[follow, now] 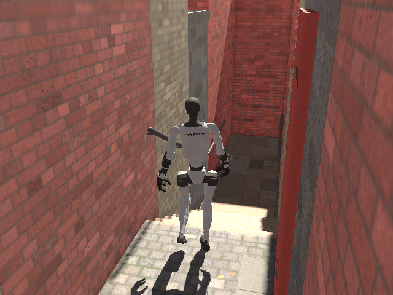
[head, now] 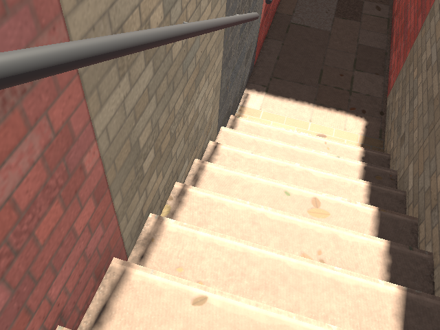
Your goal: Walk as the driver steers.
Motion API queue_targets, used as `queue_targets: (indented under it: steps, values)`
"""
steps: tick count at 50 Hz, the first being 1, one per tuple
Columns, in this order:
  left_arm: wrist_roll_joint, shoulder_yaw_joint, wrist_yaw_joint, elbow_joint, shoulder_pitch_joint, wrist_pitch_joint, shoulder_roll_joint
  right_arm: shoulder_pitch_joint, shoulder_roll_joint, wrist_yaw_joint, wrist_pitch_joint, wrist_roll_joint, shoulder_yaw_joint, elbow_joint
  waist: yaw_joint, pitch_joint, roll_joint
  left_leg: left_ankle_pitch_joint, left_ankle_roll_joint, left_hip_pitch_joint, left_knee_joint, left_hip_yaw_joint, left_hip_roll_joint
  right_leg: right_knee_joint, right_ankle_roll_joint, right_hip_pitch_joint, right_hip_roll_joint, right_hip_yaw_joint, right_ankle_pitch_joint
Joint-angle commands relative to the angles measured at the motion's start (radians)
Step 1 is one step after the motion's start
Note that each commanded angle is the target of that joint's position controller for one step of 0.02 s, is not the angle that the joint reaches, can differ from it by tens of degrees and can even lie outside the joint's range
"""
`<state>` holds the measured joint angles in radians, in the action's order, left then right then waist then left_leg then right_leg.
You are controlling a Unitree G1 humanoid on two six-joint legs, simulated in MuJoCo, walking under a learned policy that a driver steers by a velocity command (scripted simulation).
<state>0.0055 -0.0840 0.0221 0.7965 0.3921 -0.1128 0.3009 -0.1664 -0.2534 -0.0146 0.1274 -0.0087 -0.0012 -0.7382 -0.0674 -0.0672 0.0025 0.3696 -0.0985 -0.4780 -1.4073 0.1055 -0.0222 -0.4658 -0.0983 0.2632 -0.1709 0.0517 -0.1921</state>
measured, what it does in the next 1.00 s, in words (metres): goes down, turning right: left foot, then right foot 0.16 m lower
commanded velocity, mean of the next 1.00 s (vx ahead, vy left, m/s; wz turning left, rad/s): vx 0.28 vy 0.00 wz -0.47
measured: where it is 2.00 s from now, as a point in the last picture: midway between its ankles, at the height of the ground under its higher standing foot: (255, 221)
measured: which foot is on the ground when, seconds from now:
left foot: up 0.00-0.18, down 0.20-0.54, up 0.56-1.00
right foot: down 0.00-0.22, up 0.24-0.56, down 0.58-1.00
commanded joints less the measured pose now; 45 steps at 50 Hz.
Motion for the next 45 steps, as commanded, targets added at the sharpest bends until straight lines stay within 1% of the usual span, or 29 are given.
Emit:
queue_targets:
  steps: [1, 4, 6, 8, 9, 10, 11, 12, 13, 14, 16, 18, 19, 22, 24, 26, 28, 29, 30, 31, 32, 33, 35, 36, 37, 38, 40, 42, 45]
  values:
    - [-0.029, 0.007, 0.003, -0.076, -0.064, -0.011, 0.056, -0.045, -0.057, 0.012, 0.027, -0.015, 0.009, 0.097, 0.142, 0.009, 0.053, -0.035, 0.031, -0.153, 0.238, 0.046, 0.103, 0.235, -0.220, -0.045, 0.263, 0.477, 0.085]
    - [-0.039, -0.010, -0.024, -0.044, -0.046, 0.007, 0.119, 0.120, -0.065, 0.012, 0.057, -0.058, -0.003, 0.178, 0.097, -0.056, 0.033, -0.363, 0.068, 0.172, 0.727, -0.084, 0.021, 0.179, -0.137, 0.241, 0.140, 0.304, 0.403]
    - [-0.032, -0.020, -0.031, -0.031, -0.024, 0.024, 0.129, -0.044, -0.095, 0.007, 0.051, -0.041, 0.035, 0.144, 0.138, 0.076, -0.109, -0.656, 0.096, 0.465, 0.652, -0.058, -0.031, 0.048, -0.095, 0.302, 0.133, 0.319, 0.413]
    - [-0.057, -0.019, -0.041, -0.097, -0.089, 0.043, 0.122, -0.166, -0.119, 0.014, 0.034, -0.040, 0.061, 0.120, 0.227, 0.164, -0.058, -0.627, 0.093, 0.608, 0.668, -0.062, -0.046, -0.219, -0.009, 0.314, 0.091, 0.280, 0.611]
    - [-0.076, -0.016, -0.054, -0.113, -0.093, 0.063, 0.083, -0.150, -0.131, 0.008, 0.044, -0.010, 0.068, 0.109, 0.200, 0.151, -0.102, -0.723, 0.066, 0.465, 0.832, 0.085, 0.024, -0.397, 0.024, 0.172, 0.083, 0.329, 0.280]
    - [-0.068, -0.009, -0.056, -0.135, -0.112, 0.088, 0.054, -0.201, -0.132, -0.003, 0.054, 0.000, 0.072, 0.080, 0.236, 0.189, -0.051, -0.787, 0.078, 0.462, 0.982, 0.094, 0.058, -0.611, 0.044, 0.083, 0.062, 0.304, 0.111]
    - [-0.062, 0.036, -0.035, -0.118, 0.098, 0.107, -0.126, -0.195, -0.215, -0.004, 0.049, -0.014, 0.104, 0.067, 0.132, 0.254, 0.253, -0.638, -0.079, 0.739, 0.953, 0.390, 0.307, -0.853, 0.092, 0.427, -0.064, 0.228, -0.108]
    - [-0.042, 0.062, -0.027, -0.132, 0.150, 0.112, -0.124, -0.171, -0.138, -0.011, 0.025, 0.027, 0.098, 0.053, 0.096, 0.277, 0.314, -0.400, -0.123, 0.846, 0.905, 0.561, 0.427, -0.886, 0.066, 0.667, 0.045, 0.208, -0.455]
    - [-0.043, 0.032, -0.030, -0.164, 0.017, 0.118, -0.017, -0.176, -0.071, -0.017, 0.011, 0.030, 0.088, 0.067, 0.143, 0.169, 0.211, -0.344, -0.111, 0.767, 0.921, 0.512, 0.397, -0.896, 0.085, 0.712, 0.093, 0.199, -0.459]
    - [-0.032, 0.015, -0.037, -0.180, -0.018, 0.124, 0.015, -0.175, -0.103, -0.015, -0.003, 0.034, 0.099, 0.029, 0.101, 0.110, 0.102, -0.349, -0.120, 0.648, 0.960, 0.467, 0.399, -0.868, 0.094, 0.690, 0.119, 0.154, -0.403]
    - [-0.058, 0.000, -0.051, -0.245, -0.119, 0.137, 0.053, -0.005, -0.060, 0.037, -0.048, 0.049, 0.099, 0.059, 0.059, 0.007, 0.207, -0.198, -0.033, 0.433, 0.964, 0.226, 0.328, -0.690, 0.085, 0.668, 0.222, 0.085, -0.203]
    - [-0.013, -0.007, -0.042, -0.174, 0.075, 0.151, 0.053, 0.163, -0.136, 0.074, -0.054, -0.019, 0.113, 0.084, -0.062, 0.093, 0.200, -0.178, -0.025, -0.008, 0.971, 0.082, 0.309, -0.837, 0.092, 0.172, 0.178, -0.081, 0.191]
    - [-0.024, -0.014, -0.029, -0.196, -0.009, 0.161, 0.067, 0.133, -0.105, 0.109, -0.031, 0.023, 0.115, 0.074, -0.020, 0.022, 0.136, -0.015, 0.052, 0.015, 0.907, 0.005, 0.276, -0.804, 0.104, 0.326, 0.244, 0.015, 0.300]
    - [-0.021, 0.012, 0.016, -0.266, -0.171, 0.164, 0.029, 0.072, -0.090, 0.151, -0.028, 0.065, 0.099, 0.043, 0.007, -0.041, 0.009, 0.215, 0.122, -0.113, 0.749, -0.185, 0.177, -0.384, 0.113, 0.219, 0.209, -0.040, 0.600]
    - [-0.076, 0.016, 0.065, -0.241, -0.164, 0.149, -0.026, -0.001, -0.117, 0.143, -0.050, 0.042, 0.108, 0.020, 0.042, 0.041, 0.005, 0.187, 0.108, -0.071, 0.649, -0.248, 0.157, -0.230, 0.143, -0.020, 0.164, -0.109, 0.714]
    - [-0.113, -0.008, 0.076, -0.204, -0.093, 0.151, 0.028, 0.053, -0.085, 0.113, -0.065, 0.045, 0.100, 0.029, -0.017, 0.069, 0.015, 0.119, 0.093, -0.012, 0.503, -0.261, 0.166, -0.101, 0.103, -0.090, 0.227, -0.072, 0.716]
    - [-0.048, -0.028, 0.034, -0.094, 0.178, 0.125, 0.071, 0.053, -0.041, 0.101, -0.072, 0.061, 0.093, -0.021, -0.173, 0.078, -0.135, 0.288, 0.090, -0.055, -0.015, -0.317, 0.049, 0.138, -0.025, -0.290, 0.245, -0.046, 0.759]
    - [-0.003, -0.033, 0.019, -0.056, 0.299, 0.105, 0.157, 0.031, -0.033, 0.103, -0.064, 0.019, 0.095, -0.014, -0.187, 0.098, -0.308, 0.429, 0.093, -0.242, -0.410, -0.286, -0.034, -0.019, -0.020, -0.471, 0.242, -0.035, 0.925]
    - [0.019, -0.018, 0.016, -0.121, 0.159, 0.087, 0.213, -0.144, -0.020, 0.097, -0.058, -0.021, 0.081, 0.074, 0.019, 0.182, -0.542, 0.340, 0.054, -0.484, -0.465, -0.044, 0.000, -0.197, -0.059, -0.548, 0.326, 0.227, 1.171]
    - [0.008, -0.029, 0.016, -0.205, 0.027, 0.090, 0.219, -0.163, -0.118, 0.084, -0.049, -0.020, 0.089, 0.065, 0.029, 0.293, -0.509, 0.218, 0.047, -0.577, -0.420, 0.046, 0.029, -0.162, -0.130, -0.571, 0.415, 0.399, 1.167]
    - [-0.005, -0.023, 0.013, -0.233, -0.067, 0.103, 0.217, -0.167, -0.174, 0.087, -0.054, -0.009, 0.096, 0.039, 0.061, 0.309, -0.299, 0.132, 0.053, -0.565, -0.389, 0.064, 0.058, -0.129, -0.150, -0.471, 0.453, 0.422, 1.005]
    - [0.015, -0.019, -0.011, -0.220, -0.149, 0.124, 0.208, -0.136, -0.193, 0.110, -0.091, 0.003, 0.086, 0.040, 0.102, 0.294, 0.018, -0.054, 0.062, -0.499, -0.258, 0.034, 0.065, 0.009, -0.107, -0.300, 0.455, 0.451, 0.689]
    - [-0.002, -0.005, -0.053, -0.151, -0.133, 0.128, 0.162, -0.162, -0.090, 0.100, -0.132, -0.022, 0.047, 0.086, 0.152, 0.316, -0.067, -0.142, 0.142, -0.482, -0.043, 0.115, 0.104, -0.091, -0.149, -0.207, 0.530, 0.589, 0.844]
    - [0.009, 0.028, -0.067, -0.116, -0.113, 0.127, 0.073, -0.174, -0.105, 0.098, -0.145, -0.011, 0.054, 0.049, 0.153, 0.294, 0.003, -0.175, 0.163, -0.377, 0.037, 0.145, 0.119, -0.133, -0.134, -0.134, 0.463, 0.479, 0.799]
    - [0.039, 0.046, -0.077, -0.076, -0.094, 0.123, 0.054, -0.184, -0.084, 0.107, -0.156, -0.001, 0.051, 0.021, 0.156, 0.326, 0.063, -0.172, 0.186, -0.256, 0.024, 0.151, 0.097, -0.136, -0.137, -0.070, 0.446, 0.413, 0.784]
    - [0.035, 0.061, -0.078, -0.042, -0.079, 0.117, 0.016, -0.207, -0.049, 0.107, -0.164, 0.010, 0.043, 0.004, 0.148, 0.311, 0.068, -0.164, 0.191, -0.228, 0.067, 0.201, 0.080, -0.146, -0.141, -0.046, 0.445, 0.360, 0.795]
    - [0.048, 0.053, -0.089, -0.037, -0.094, 0.113, 0.075, -0.179, -0.081, 0.102, -0.166, 0.020, 0.053, 0.024, 0.139, 0.275, 0.031, -0.269, 0.192, -0.208, -0.015, 0.174, 0.021, -0.146, -0.134, -0.004, 0.443, 0.299, 0.781]
    - [0.027, 0.033, -0.106, -0.055, -0.088, 0.124, 0.125, -0.109, -0.109, 0.107, -0.176, 0.031, 0.065, 0.069, 0.099, 0.185, 0.001, -0.282, 0.182, -0.383, -0.092, 0.176, -0.040, -0.123, -0.121, -0.036, 0.413, 0.262, 0.541]
    - [0.022, 0.038, -0.103, -0.050, -0.076, 0.119, 0.063, -0.124, -0.077, 0.105, -0.190, 0.018, 0.057, 0.081, 0.088, 0.131, -0.108, -0.195, 0.165, -0.477, -0.208, 0.173, -0.014, -0.051, -0.112, -0.078, 0.445, 0.286, 0.261]
Velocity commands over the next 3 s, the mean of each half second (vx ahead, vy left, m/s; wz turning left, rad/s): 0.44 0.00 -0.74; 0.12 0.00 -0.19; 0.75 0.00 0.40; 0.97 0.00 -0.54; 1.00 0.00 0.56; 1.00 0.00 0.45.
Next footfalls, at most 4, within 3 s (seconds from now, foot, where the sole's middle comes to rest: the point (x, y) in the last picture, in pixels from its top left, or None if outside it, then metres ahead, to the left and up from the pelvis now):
0.20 left None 0.36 0.15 -0.77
0.58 right None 0.47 -0.14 -0.93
1.40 left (214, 259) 0.84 0.05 -1.09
1.84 right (276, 233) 1.08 -0.23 -1.26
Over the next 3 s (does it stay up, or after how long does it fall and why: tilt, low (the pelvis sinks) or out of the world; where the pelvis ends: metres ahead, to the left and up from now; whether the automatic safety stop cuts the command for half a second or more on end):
stays up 1.97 -0.45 -0.99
